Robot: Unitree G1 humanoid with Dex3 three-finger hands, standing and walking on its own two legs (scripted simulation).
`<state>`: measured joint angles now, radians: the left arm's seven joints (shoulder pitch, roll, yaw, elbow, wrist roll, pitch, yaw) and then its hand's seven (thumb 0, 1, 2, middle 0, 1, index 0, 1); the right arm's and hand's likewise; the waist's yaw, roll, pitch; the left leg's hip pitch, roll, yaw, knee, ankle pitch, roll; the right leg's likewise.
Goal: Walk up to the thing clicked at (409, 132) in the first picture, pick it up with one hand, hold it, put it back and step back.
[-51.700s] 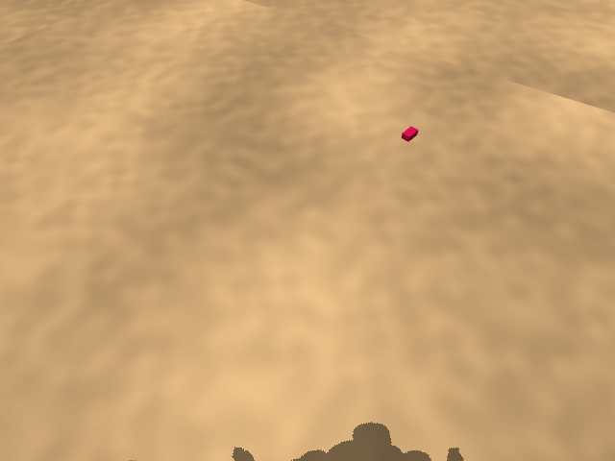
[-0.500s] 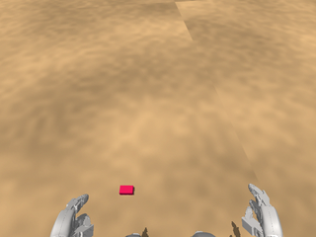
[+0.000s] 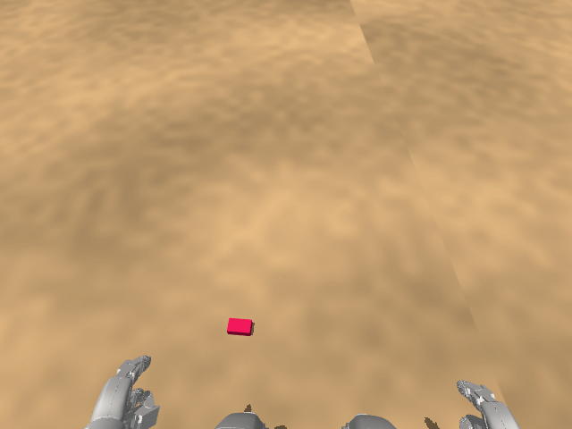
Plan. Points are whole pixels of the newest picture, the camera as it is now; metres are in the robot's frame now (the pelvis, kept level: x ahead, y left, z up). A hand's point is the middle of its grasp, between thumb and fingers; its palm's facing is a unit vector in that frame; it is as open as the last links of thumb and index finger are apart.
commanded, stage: stand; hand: left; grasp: from above
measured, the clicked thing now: (239, 327) +0.49 +0.20 -0.72
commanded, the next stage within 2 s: none
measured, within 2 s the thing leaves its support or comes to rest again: neither
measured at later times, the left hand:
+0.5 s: hand out of the picture +0.03 +0.23 -0.12, palm faces +0.05 -0.94 -0.33, open 7.4 cm
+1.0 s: hand out of the picture +0.05 +0.23 -0.12, palm faces +0.04 -0.94 -0.35, open 7.4 cm
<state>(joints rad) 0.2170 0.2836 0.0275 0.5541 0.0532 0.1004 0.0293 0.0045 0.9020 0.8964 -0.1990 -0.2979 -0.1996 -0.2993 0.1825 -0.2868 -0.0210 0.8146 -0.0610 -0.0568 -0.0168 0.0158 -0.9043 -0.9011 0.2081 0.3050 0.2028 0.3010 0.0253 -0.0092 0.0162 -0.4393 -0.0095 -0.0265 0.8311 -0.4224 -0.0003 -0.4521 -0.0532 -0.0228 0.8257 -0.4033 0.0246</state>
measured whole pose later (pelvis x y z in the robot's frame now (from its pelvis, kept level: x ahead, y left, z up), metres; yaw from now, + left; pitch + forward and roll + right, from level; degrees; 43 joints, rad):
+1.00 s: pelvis +0.00 -0.01 +0.04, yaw +1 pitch -4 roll +0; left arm 0.13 0.30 0.03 1.16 0.03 0.00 0.02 0.00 0.90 0.90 -0.20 -0.30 -0.20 -0.30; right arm 0.15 -0.32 -0.02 1.13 -0.02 0.00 -0.01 0.01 -0.91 -0.90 0.20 0.30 0.20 0.30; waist 0.01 0.03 0.07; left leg -0.11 0.01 -0.05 0.36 -0.19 -0.02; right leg -0.11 -0.03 -0.06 0.35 -0.18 0.01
